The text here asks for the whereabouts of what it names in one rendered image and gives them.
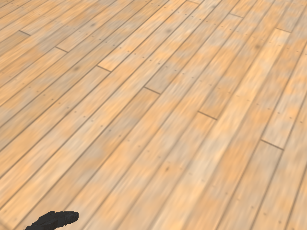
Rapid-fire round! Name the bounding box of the robot left hand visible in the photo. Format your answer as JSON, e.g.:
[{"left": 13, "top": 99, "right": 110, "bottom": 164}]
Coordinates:
[{"left": 25, "top": 211, "right": 79, "bottom": 230}]

